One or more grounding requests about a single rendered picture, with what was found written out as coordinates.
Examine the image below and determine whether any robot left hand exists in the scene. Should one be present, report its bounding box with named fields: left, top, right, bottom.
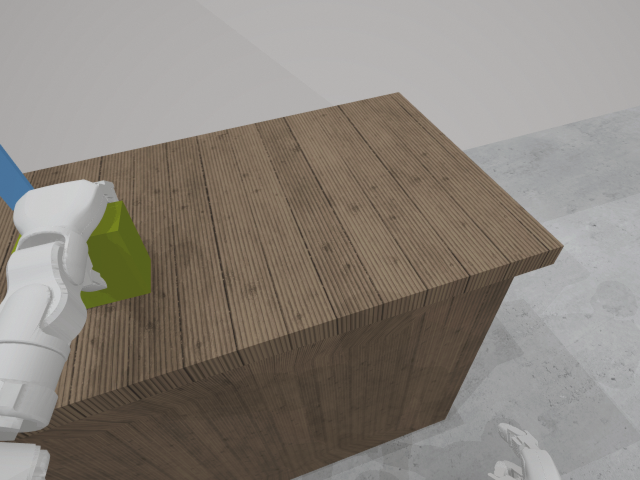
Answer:
left=13, top=179, right=119, bottom=292

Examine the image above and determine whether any table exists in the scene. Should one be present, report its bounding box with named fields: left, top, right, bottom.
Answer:
left=0, top=92, right=564, bottom=480

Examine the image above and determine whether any robot right hand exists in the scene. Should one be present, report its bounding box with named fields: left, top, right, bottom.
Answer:
left=488, top=423, right=562, bottom=480

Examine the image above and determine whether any left robot forearm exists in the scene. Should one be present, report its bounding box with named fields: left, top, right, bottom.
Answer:
left=0, top=226, right=88, bottom=441

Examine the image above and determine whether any robot left upper arm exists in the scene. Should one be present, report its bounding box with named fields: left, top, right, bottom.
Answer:
left=0, top=442, right=50, bottom=480

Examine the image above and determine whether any sponge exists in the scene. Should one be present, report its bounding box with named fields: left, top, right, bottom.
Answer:
left=11, top=201, right=151, bottom=309

